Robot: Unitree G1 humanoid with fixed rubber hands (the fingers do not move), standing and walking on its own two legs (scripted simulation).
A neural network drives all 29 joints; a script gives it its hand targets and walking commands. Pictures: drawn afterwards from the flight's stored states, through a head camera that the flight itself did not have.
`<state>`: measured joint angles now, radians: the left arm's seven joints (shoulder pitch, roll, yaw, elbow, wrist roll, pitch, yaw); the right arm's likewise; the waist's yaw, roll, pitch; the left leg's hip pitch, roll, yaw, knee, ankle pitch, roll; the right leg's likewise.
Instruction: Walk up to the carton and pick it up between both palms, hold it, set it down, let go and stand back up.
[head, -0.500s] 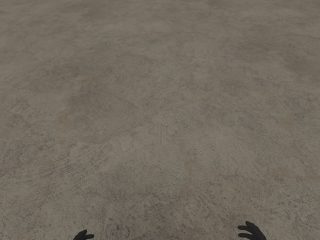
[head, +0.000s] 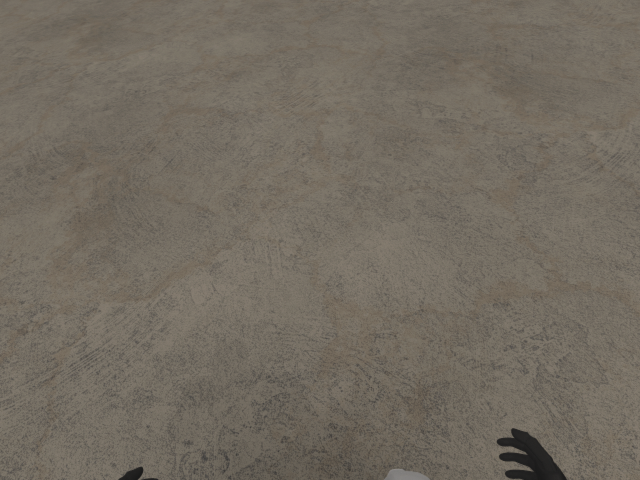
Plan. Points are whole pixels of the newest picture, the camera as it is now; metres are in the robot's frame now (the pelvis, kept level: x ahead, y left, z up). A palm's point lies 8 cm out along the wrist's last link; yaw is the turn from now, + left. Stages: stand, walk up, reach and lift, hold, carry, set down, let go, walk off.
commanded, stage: walk up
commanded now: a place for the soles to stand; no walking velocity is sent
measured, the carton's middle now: out of the picture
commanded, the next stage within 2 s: none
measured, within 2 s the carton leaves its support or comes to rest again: neither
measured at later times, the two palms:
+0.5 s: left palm out of the picture +0.13 +0.18 -0.08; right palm out of the picture -0.05 -0.36 -0.07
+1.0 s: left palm out of the picture +0.09 +0.09 -0.08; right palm out of the picture -0.16 -0.42 -0.08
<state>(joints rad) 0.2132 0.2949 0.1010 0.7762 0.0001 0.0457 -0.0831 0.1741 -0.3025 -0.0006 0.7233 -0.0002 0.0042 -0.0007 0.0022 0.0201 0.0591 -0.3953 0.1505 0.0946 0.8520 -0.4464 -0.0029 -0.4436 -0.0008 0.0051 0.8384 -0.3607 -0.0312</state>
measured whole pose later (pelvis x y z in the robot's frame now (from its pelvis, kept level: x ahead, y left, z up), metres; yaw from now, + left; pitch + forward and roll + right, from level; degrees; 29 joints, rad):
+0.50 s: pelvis -0.07 -0.05 +0.03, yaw -14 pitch +0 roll +0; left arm 0.17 0.30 0.10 0.68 0.00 0.07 -0.11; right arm 0.21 -0.34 0.00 0.81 0.00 0.00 -0.04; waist 0.00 -0.03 0.10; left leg -0.35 0.05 0.18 0.59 -0.25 0.07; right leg -0.55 0.05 0.06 1.11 -0.28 0.02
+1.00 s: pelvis -0.13 -0.11 +0.02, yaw -28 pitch +1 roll -2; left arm 0.25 0.30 0.10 0.67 0.00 0.07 -0.10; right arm 0.13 -0.35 0.00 0.81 0.00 -0.01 -0.03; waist 0.00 0.03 0.10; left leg -0.44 0.00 0.21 0.77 -0.43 0.03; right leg -0.36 0.10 0.10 0.61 -0.26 -0.02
